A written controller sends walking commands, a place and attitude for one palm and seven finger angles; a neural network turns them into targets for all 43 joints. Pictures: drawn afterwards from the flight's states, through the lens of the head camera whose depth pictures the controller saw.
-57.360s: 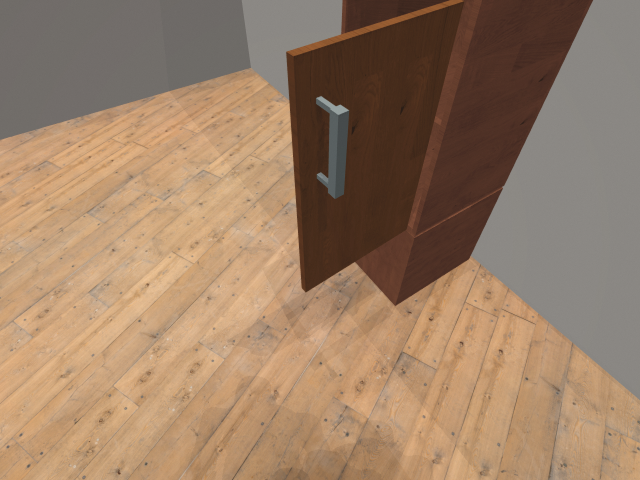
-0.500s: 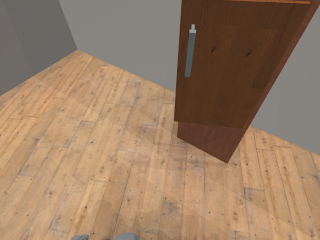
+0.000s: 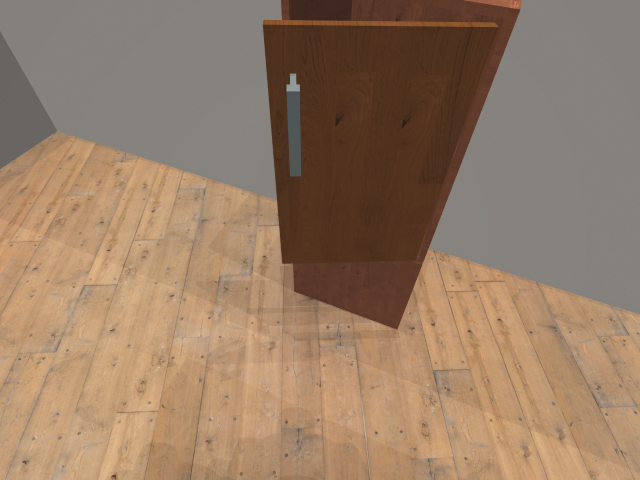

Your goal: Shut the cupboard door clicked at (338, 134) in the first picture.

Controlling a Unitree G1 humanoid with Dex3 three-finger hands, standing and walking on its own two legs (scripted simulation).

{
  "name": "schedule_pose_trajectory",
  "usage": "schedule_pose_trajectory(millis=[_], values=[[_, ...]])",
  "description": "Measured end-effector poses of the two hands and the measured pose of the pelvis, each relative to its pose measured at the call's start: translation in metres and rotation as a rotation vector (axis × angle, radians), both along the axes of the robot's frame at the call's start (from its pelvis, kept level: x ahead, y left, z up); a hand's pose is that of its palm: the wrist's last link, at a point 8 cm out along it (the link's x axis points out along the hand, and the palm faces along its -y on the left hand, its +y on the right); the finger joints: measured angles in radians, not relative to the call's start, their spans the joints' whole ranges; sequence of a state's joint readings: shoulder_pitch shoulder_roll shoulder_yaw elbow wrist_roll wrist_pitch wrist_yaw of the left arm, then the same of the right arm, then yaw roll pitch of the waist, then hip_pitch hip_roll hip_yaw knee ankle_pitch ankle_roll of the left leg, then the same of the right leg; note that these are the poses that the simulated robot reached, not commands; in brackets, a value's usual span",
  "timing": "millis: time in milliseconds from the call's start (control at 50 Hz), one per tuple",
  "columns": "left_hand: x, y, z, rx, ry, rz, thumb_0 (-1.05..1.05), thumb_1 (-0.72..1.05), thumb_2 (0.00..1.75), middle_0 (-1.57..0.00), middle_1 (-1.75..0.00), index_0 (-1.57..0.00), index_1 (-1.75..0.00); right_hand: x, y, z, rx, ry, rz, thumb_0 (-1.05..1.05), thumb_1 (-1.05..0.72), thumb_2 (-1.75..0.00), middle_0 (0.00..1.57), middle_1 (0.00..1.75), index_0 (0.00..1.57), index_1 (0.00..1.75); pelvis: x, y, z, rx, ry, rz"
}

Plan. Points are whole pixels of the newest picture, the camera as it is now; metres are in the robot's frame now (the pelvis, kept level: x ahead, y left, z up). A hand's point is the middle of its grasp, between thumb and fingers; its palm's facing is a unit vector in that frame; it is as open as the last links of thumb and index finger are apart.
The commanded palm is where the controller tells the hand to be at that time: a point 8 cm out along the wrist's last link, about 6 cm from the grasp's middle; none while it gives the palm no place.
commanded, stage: take the last steps up to it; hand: left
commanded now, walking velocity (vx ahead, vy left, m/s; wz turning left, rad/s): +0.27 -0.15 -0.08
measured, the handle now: (294, 127) +0.65 +0.06 +0.08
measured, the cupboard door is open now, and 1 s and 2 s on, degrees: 25 25 25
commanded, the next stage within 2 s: come to a stop and stand still in 0.42 s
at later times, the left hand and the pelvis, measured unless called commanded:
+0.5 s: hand out of the picture +0.16 +0.12 -0.19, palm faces +0.00 -0.99 -0.12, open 7.4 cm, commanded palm none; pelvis +0.14 -0.05 -0.01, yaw -1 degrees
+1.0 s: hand (259, 398) +0.28 +0.10 -0.18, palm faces +0.05 -0.97 -0.23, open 7.3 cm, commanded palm none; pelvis +0.20 -0.09 -0.01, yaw +0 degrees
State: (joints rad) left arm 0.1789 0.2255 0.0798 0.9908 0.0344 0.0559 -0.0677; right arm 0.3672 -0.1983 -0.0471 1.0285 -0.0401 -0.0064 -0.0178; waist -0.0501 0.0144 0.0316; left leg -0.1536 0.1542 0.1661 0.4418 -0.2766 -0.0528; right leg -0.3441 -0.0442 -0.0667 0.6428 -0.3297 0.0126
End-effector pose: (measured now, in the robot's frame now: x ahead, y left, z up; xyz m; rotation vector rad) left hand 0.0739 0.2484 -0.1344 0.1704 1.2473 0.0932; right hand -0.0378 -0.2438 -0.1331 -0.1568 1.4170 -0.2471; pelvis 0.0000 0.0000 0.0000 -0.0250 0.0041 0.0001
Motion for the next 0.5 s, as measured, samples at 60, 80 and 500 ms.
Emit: schedule_pose_trajectory(millis=[60,80,500], values=[[0.024,-0.016,-0.005,0.025,-0.053,-0.014,0.01,0.91,0.90,-0.20,-0.30,-0.20,-0.30,-0.003,-0.024,-0.015,0.005,0.047,-0.026,0.00,-0.91,-0.90,0.20,0.30,0.20,0.30,0.014,-0.019,-0.013,0.013,-0.004,-0.007],[0.028,-0.022,-0.005,0.030,-0.064,-0.006,0.01,0.91,0.90,-0.20,-0.30,-0.20,-0.30,0.000,-0.031,-0.017,0.004,0.064,-0.024,0.00,-0.91,-0.90,0.20,0.30,0.20,0.30,0.018,-0.023,-0.013,0.006,-0.008,-0.003],[0.086,-0.077,-0.031,-0.062,0.136,0.039,0.01,0.91,0.90,-0.20,-0.30,-0.20,-0.30,0.204,-0.041,0.003,-0.015,-0.158,0.068,0.00,-0.91,-0.90,0.20,0.30,0.20,0.30,0.141,-0.054,-0.007,0.013,-0.006,-0.026]])
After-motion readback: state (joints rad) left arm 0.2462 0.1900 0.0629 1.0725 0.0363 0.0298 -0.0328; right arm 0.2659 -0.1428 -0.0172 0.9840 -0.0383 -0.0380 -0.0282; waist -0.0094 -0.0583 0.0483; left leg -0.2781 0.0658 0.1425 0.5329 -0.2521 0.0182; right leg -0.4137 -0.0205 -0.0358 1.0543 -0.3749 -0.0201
